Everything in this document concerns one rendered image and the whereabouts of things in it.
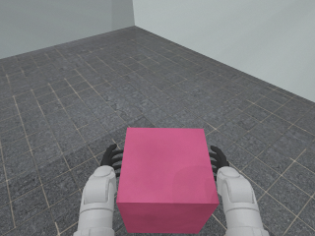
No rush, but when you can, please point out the robot right forearm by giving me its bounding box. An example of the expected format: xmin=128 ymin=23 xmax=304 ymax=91
xmin=217 ymin=166 xmax=270 ymax=236

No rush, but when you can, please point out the left robot hand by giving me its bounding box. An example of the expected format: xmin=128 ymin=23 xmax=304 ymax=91
xmin=100 ymin=144 xmax=124 ymax=178

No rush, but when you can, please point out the robot left forearm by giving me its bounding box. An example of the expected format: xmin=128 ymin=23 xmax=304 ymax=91
xmin=73 ymin=165 xmax=117 ymax=236

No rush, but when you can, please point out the right robot hand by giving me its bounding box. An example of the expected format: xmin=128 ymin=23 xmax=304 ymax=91
xmin=209 ymin=146 xmax=229 ymax=182

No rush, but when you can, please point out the carton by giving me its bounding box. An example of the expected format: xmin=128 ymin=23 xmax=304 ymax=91
xmin=116 ymin=127 xmax=220 ymax=234

